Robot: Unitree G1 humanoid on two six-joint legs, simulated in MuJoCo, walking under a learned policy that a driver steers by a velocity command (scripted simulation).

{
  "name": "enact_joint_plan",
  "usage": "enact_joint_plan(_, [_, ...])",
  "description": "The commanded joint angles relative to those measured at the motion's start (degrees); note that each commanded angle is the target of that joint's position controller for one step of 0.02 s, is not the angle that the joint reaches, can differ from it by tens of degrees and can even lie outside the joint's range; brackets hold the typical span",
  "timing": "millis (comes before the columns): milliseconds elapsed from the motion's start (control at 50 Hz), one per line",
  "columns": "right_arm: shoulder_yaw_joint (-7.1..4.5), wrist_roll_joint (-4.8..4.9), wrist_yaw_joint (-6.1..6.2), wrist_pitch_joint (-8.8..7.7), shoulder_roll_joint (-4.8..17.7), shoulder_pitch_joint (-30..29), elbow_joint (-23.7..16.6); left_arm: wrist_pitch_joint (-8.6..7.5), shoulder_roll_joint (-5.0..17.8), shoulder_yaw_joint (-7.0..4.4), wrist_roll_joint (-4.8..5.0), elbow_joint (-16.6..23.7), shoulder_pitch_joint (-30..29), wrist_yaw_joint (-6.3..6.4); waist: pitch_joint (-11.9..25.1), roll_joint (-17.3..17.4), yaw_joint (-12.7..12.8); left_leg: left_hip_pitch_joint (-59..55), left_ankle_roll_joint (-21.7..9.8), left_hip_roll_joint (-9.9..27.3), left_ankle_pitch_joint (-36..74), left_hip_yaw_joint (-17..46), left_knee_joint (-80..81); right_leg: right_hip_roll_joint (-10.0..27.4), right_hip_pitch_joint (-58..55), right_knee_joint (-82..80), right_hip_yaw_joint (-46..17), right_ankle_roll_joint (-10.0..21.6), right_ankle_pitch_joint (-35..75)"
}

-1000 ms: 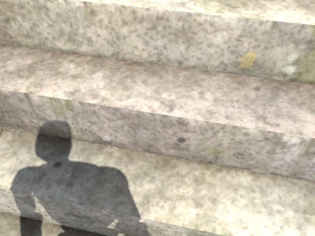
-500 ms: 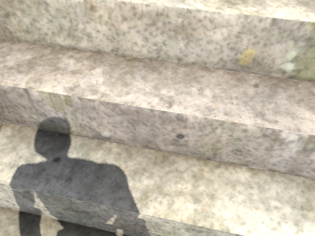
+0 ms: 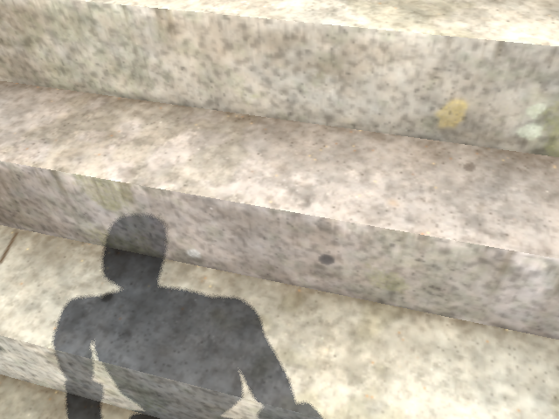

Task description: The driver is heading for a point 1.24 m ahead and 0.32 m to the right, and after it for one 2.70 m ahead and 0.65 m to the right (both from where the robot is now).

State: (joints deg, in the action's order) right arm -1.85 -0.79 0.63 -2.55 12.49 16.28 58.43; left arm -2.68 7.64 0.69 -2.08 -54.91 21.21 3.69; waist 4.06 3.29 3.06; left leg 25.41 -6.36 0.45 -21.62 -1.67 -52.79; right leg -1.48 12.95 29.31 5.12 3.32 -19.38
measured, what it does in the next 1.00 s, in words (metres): climbs: left foot 0.20 m higher, then right foot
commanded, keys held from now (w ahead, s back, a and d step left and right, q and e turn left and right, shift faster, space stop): shift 0.64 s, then e+shift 0.14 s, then w+e+shift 0.22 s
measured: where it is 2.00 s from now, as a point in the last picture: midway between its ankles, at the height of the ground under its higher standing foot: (363, 370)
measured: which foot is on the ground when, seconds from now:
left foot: up 0.00-0.36, down 0.38-1.00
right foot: down 0.00-0.46, up 0.48-0.98, down 1.00-1.00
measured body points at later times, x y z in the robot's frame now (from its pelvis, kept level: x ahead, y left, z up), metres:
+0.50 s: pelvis +0.12 +0.08 +0.07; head +0.18 +0.09 +0.52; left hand +0.08 +0.33 -0.08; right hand +0.34 -0.10 -0.03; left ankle +0.20 +0.17 -0.53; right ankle -0.03 -0.08 -0.60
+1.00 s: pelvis +0.23 +0.11 +0.18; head +0.22 +0.09 +0.63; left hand +0.32 +0.37 +0.07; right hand +0.35 -0.16 +0.07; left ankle +0.20 +0.18 -0.52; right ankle +0.19 +0.06 -0.53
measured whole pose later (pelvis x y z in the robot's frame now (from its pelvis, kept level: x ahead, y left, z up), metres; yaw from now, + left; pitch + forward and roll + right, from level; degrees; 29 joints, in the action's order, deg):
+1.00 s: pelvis +0.23 +0.11 +0.18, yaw -11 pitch +1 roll +0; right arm -3.6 -1.7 3.8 -2.6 13.4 11.2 45.3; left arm 2.0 12.1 -4.9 -1.2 -44.6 19.8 0.2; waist 2.9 2.6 6.2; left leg 17.0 -5.3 6.1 -27.6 -19.4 -47.3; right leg -0.3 17.8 42.5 9.6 8.5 -24.7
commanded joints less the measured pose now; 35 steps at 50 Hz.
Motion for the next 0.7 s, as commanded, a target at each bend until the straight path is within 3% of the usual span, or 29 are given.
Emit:
enact_joint_plan(20, [0.01,-1.99,-1.54,-0.22,-0.45,-0.47,-4.74,0.24,9.85,-2.02,-0.01,-1.11,4.34,-0.26,-9.41,-4.87,-3.23,19.52,3.42,0.43,-3.87,3.11,-37.90,23.01,-3.62,-19.35,-27.22,18.02,14.21])
enact_joint_plan(40, [0.15,-1.60,-1.19,0.16,-0.87,-0.52,-5.23,-0.28,7.97,-1.47,-0.11,-0.70,0.11,-0.86,-11.47,-2.39,-5.84,19.52,3.91,1.45,-1.46,3.63,-40.19,20.28,0.35,-18.91,-20.20,14.81,16.75])
enact_joint_plan(60, [0.00,-1.25,-0.79,0.54,-0.98,-1.55,-6.41,-1.14,6.07,-0.87,0.10,-0.88,-0.77,-0.71,-12.04,-1.69,-6.44,19.45,3.83,1.70,0.67,3.05,-42.05,19.09,1.18,-17.02,-15.57,13.08,28.31])
enact_joint_plan(80, [0.01,-1.08,-0.31,1.00,-1.37,-1.19,-6.39,-1.86,4.86,-0.51,-0.32,-1.58,0.11,-0.93,-10.77,-0.44,-6.11,19.95,3.30,0.82,1.77,2.40,-44.08,17.83,-0.76,-14.83,-12.09,11.67,37.93])
enact_joint_plan(120, [0.33,-1.11,0.45,1.73,-1.67,-4.20,-9.23,-2.72,5.40,-0.71,-0.28,-3.67,3.24,-0.52,-8.52,-3.82,-4.08,23.90,2.54,0.50,-1.17,1.04,-46.21,16.75,-7.76,-13.11,-9.12,11.59,52.30])
enact_joint_plan(160, [0.38,-1.20,0.80,2.28,-2.14,-7.38,-12.11,-2.90,6.57,-1.20,-0.14,-5.27,7.05,0.27,-7.51,-8.18,-1.97,30.87,2.31,1.16,-5.82,0.62,-48.42,17.34,-16.55,-12.44,-8.82,11.66,57.95])
enact_joint_plan(220, [0.56,-0.83,1.79,2.38,-3.38,-15.34,-17.98,-2.91,8.38,-2.74,-0.69,-7.10,13.01,0.73,-7.27,-12.26,1.61,49.85,0.85,2.36,-14.03,4.71,-66.94,23.35,-28.32,-13.68,-12.60,13.17,55.12])
enact_joint_plan(260, [0.58,-1.35,1.64,1.94,-2.28,-22.90,-23.34,-2.67,9.17,-3.64,-0.58,-7.67,14.28,0.41,-9.19,-10.13,2.87,59.42,-0.27,3.42,-20.53,4.64,-66.67,23.36,-32.25,-15.92,-11.32,11.93,46.94])
enact_joint_plan(300, [1.48,-1.05,1.31,2.07,-2.93,-28.77,-28.69,-2.32,7.83,-3.39,0.04,-7.85,13.16,0.05,-10.48,-9.14,2.18,58.86,-0.06,5.52,-22.92,0.19,-58.95,21.50,-28.56,-21.36,-7.35,9.37,38.89])
enact_joint_plan(320, [2.76,-1.27,0.90,2.17,-4.76,-30.15,-31.14,-1.55,7.56,-3.35,0.89,-8.16,11.41,0.02,-10.22,-9.55,1.25,52.99,0.65,7.14,-22.17,-3.49,-47.09,17.73,-23.68,-24.86,-4.52,7.83,34.47])
enact_joint_plan(340, [3.98,-1.54,0.60,2.89,-7.49,-30.00,-33.32,-0.77,6.84,-3.22,1.63,-8.54,9.88,0.04,-9.00,-10.44,0.14,42.95,-0.37,8.39,-16.70,-2.05,-39.78,16.19,-17.07,-26.85,-3.34,6.84,39.61])
enact_joint_plan(360, [4.65,0.41,-0.04,3.72,-8.15,-23.43,-31.58,0.22,9.14,-3.57,2.31,-5.31,2.89,-0.78,-4.33,-7.11,-3.57,19.14,-0.53,5.37,-9.41,-9.07,-20.23,12.41,-3.99,-31.11,0.83,8.58,41.66])
enact_joint_plan(380, [4.05,2.50,0.99,4.90,-8.41,-19.61,-29.37,-0.16,12.64,-4.48,2.32,-4.32,7.05,-1.67,2.14,-11.77,-3.08,4.13,-1.37,0.62,-12.81,-7.41,-17.49,15.42,-3.02,-26.70,-2.42,8.80,60.54])
enact_joint_plan(400, [2.09,2.63,1.52,5.17,-5.51,-1.69,-22.49,-0.84,15.73,-5.00,3.48,-3.94,7.19,-2.98,12.33,-11.26,-10.26,-11.72,-1.73,-5.05,-0.08,-11.95,-18.00,14.39,-4.30,-16.45,1.56,8.08,84.75])
enact_joint_plan(420, [1.11,2.88,2.26,4.65,-3.73,2.18,-19.85,-1.93,16.39,-5.21,3.99,-2.52,6.79,-4.30,16.21,-6.30,-12.53,-20.14,-3.73,-3.50,3.63,-4.73,-11.88,11.35,-0.21,-4.93,0.61,4.95,86.06])
enact_joint_plan(440, [0.14,2.44,3.00,4.64,-1.72,4.33,-18.46,-2.93,17.08,-5.47,3.86,-1.31,5.56,-5.39,18.48,-2.56,-13.79,-26.85,-5.21,0.37,-0.65,5.47,-2.16,8.87,5.84,6.34,-0.91,2.13,71.86])
enact_joint_plan(460, [-1.04,0.48,4.11,5.45,2.45,4.41,-15.96,-2.97,15.86,-5.29,4.21,0.72,0.80,-6.75,21.37,11.22,-14.51,-25.40,-7.66,8.60,-12.44,22.96,14.01,2.18,11.04,24.99,-2.46,0.24,38.78])
enact_joint_plan(480, [-2.10,-1.13,4.50,5.75,7.18,2.42,-15.30,-2.62,10.83,-4.77,2.77,1.69,-3.30,-7.81,19.62,14.06,-13.04,-15.72,-11.44,15.65,-7.96,36.85,24.53,-2.48,12.76,53.61,-8.97,-1.88,11.05])
enact_joint_plan(500, [-1.80,-2.68,4.33,5.19,6.68,-2.60,-16.25,-1.94,5.74,-4.25,1.59,4.54,-6.92,-6.89,13.76,4.96,-10.50,-6.83,-10.87,16.35,-1.61,36.26,23.09,-3.17,19.22,73.94,-17.36,-2.64,8.79])
enact_joint_plan(520, [-1.58,-2.76,4.02,4.72,5.49,-7.65,-15.23,-0.60,3.63,-4.04,0.89,8.00,-8.44,-5.65,6.00,2.38,-6.02,-0.01,-7.79,15.34,-3.63,29.25,18.96,-0.57,24.25,79.89,-16.62,-1.65,10.00])
enact_joint_plan(540, [-1.03,-2.17,3.41,3.74,2.54,-9.74,-12.73,0.49,1.63,-3.38,-0.40,9.97,-8.71,-4.11,-2.12,0.91,-3.03,5.66,-5.26,13.67,-6.32,23.58,14.64,0.39,29.07,81.62,-15.84,-0.42,9.36])
enact_joint_plan(560, [-0.40,-2.38,2.72,2.78,-0.67,-9.19,-10.55,1.17,0.69,-3.01,-1.31,9.88,-5.58,-2.76,-6.34,-1.55,-1.25,8.66,-3.85,11.69,-6.02,18.85,12.80,-1.13,31.25,83.85,-14.54,0.56,8.68])
enact_joint_plan(580, [0.16,-2.42,1.79,2.13,-2.91,-8.76,-9.21,1.86,1.31,-3.09,-1.33,8.84,-2.18,-2.22,-7.31,-3.28,0.31,9.88,-3.09,10.67,-5.20,15.43,12.53,-2.83,31.78,87.06,-12.50,0.79,10.27])
enact_joint_plan(620, [0.85,-2.11,0.55,-0.19,-4.48,-8.45,-7.63,2.70,0.56,-2.64,-0.76,8.91,-0.37,-1.69,-8.88,-4.24,3.02,11.75,-1.54,10.59,0.54,11.22,16.35,-3.33,32.41,85.12,-13.99,0.38,15.38])
enact_joint_plan(660, [0.59,-2.19,0.27,-1.60,-3.15,-7.19,-6.80,4.07,1.25,-2.79,-0.62,8.65,-0.16,-0.71,-9.57,-2.34,3.29,10.04,-1.80,10.99,6.31,7.42,17.73,-4.01,34.18,81.65,-12.42,-1.13,17.96])
enact_joint_plan(680, [0.69,-2.31,1.11,-1.93,-2.90,-7.09,-7.75,4.68,2.06,-3.20,-0.61,9.58,-2.80,-0.18,-9.20,-1.95,2.35,8.81,-2.34,13.01,9.62,7.77,19.52,-3.72,35.18,81.17,-12.29,-2.31,18.17])
enact_joint_plan(700, [0.01,-2.16,1.90,-2.04,0.07,-7.47,-9.56,5.56,4.08,-3.73,-0.31,11.80,-5.71,0.17,-9.13,-0.86,1.51,6.50,-3.54,14.69,17.25,6.89,22.31,-3.76,35.87,79.64,-8.62,-2.97,16.69])
Velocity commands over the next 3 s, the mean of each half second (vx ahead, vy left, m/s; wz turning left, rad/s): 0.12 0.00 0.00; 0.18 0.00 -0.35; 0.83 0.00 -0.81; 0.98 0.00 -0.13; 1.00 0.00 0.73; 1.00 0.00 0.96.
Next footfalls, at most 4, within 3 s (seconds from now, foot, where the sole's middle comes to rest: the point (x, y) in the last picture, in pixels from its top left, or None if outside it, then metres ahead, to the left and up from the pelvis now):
0.38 left None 0.24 0.18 -0.56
1.00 right None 0.23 0.04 -0.56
1.40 left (211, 315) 0.56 0.20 -0.36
1.92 right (512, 385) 0.45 -0.31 -0.36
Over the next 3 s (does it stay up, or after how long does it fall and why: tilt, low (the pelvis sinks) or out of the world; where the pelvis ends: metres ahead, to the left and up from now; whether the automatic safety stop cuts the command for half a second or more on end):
stays up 0.77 -0.44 0.76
